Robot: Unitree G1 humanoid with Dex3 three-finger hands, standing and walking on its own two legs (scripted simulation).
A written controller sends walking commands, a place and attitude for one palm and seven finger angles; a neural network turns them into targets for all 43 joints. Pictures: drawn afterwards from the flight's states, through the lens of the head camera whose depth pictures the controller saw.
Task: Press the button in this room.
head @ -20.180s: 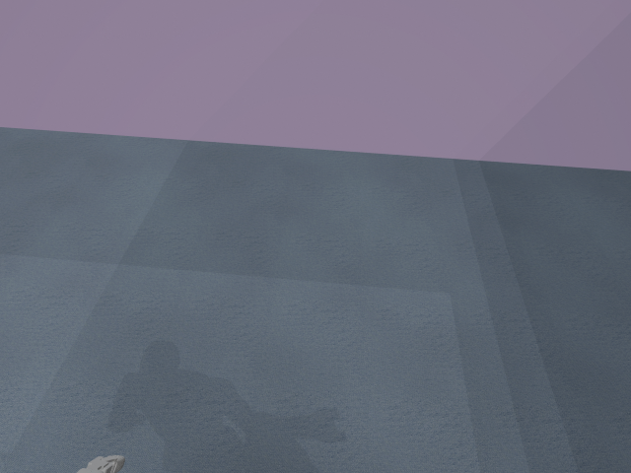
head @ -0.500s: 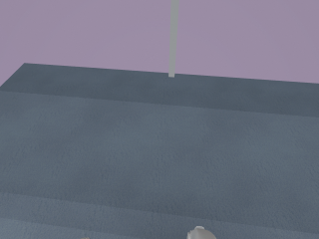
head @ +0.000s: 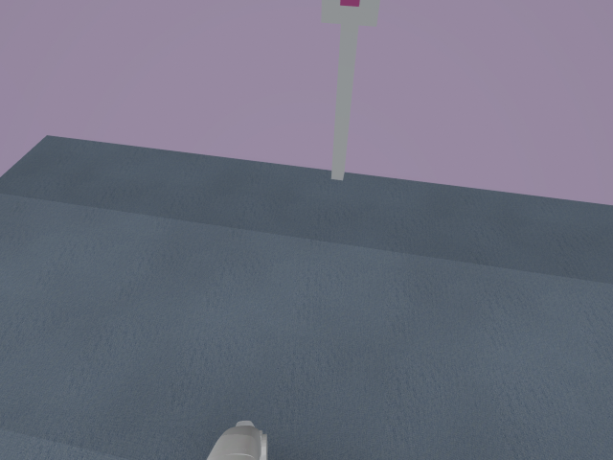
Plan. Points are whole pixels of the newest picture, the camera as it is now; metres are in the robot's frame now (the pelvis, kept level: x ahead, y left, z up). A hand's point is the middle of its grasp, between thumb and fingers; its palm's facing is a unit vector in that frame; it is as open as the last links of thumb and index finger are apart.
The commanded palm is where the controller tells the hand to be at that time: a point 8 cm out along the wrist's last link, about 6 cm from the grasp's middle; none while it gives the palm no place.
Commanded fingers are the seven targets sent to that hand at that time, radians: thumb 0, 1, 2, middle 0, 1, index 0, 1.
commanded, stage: turn or walk to find it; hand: left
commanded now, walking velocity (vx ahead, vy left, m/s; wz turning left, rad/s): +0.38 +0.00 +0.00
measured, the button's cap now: out of the picture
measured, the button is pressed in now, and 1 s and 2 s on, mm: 0 0 0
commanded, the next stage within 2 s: stand and wait in 0.20 s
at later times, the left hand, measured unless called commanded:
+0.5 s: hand (194, 363) +0.29 +0.23 -0.17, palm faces +0.02 -0.98 -0.19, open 7.4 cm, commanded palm none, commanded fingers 0.00 0.90 0.90 -0.20 -0.30 -0.20 -0.30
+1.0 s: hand (217, 362) +0.30 +0.19 -0.17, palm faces +0.04 -0.98 -0.21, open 7.2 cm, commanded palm none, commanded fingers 0.00 0.90 0.90 -0.20 -0.30 -0.20 -0.30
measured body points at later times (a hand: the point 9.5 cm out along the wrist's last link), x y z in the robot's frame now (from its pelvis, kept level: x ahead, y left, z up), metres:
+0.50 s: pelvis +0.20 +0.05 +0.00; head +0.21 +0.06 +0.45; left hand +0.29 +0.28 -0.15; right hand +0.19 -0.19 -0.15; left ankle +0.19 +0.13 -0.74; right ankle +0.28 -0.10 -0.70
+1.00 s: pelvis +0.26 +0.01 +0.00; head +0.26 +0.01 +0.45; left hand +0.30 +0.24 -0.15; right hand +0.24 -0.19 -0.17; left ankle +0.22 +0.14 -0.74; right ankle +0.29 -0.09 -0.74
